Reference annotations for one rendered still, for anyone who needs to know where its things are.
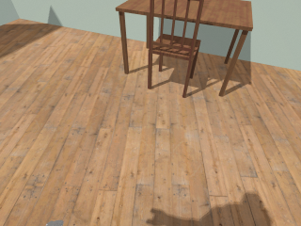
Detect chair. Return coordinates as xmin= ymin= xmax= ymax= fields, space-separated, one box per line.
xmin=148 ymin=0 xmax=204 ymax=98

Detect table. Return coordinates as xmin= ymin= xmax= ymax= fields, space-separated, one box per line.
xmin=115 ymin=0 xmax=253 ymax=97

